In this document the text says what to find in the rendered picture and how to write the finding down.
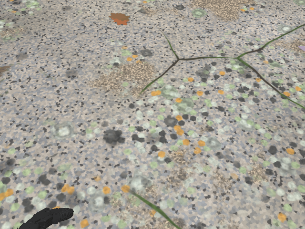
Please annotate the left robot hand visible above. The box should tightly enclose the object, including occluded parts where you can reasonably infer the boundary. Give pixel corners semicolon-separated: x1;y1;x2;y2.
17;207;74;229

